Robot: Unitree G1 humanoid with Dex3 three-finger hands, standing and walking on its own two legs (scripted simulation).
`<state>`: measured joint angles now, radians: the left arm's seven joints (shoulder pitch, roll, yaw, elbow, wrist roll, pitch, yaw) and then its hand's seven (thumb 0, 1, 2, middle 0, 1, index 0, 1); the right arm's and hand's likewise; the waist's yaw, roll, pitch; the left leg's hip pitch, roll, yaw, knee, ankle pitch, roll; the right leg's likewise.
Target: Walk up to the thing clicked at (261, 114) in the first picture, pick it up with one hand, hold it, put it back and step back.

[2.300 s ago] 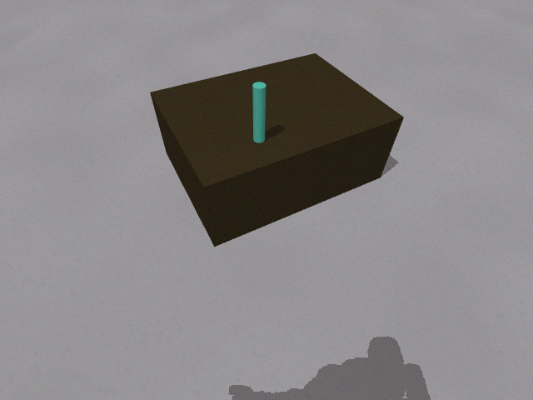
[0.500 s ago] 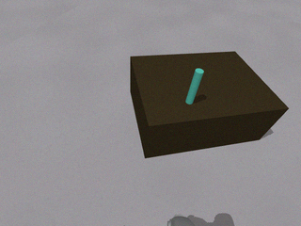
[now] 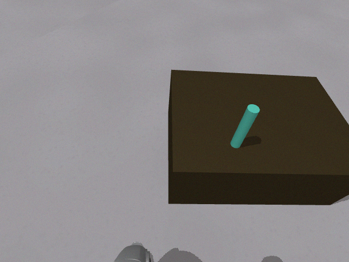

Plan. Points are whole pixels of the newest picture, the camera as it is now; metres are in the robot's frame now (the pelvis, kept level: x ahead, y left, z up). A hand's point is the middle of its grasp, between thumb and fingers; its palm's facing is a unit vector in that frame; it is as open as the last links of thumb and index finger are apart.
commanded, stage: walk up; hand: right
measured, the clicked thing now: (243, 128) +0.70 -0.28 -0.24
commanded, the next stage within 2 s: none
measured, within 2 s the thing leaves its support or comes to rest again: neither
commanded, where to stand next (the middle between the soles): +0.22 -0.10 m, yaw +5 degrees
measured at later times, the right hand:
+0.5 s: hand out of the picture +0.16 -0.44 -0.15, palm faces -0.04 +0.88 -0.47, open 7.4 cm
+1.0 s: hand (311, 219) +0.29 -0.39 -0.15, palm faces -0.18 +0.91 -0.38, open 7.4 cm
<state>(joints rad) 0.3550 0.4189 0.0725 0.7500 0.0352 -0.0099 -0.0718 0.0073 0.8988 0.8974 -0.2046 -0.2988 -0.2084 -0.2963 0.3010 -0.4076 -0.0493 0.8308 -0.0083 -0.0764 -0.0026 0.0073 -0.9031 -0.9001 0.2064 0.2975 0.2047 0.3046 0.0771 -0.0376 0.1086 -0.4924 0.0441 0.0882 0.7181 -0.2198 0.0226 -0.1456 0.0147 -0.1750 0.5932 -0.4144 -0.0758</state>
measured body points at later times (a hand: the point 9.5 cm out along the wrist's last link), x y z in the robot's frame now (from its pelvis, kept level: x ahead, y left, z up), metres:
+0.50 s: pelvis +0.11 -0.13 -0.02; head +0.11 -0.14 +0.43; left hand +0.16 +0.21 -0.11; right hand +0.16 -0.48 -0.12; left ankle +0.12 +0.06 -0.69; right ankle +0.16 -0.27 -0.72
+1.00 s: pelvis +0.15 -0.14 -0.01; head +0.19 -0.13 +0.44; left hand +0.18 +0.19 -0.12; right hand +0.30 -0.43 -0.12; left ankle +0.18 -0.02 -0.72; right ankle +0.17 -0.27 -0.70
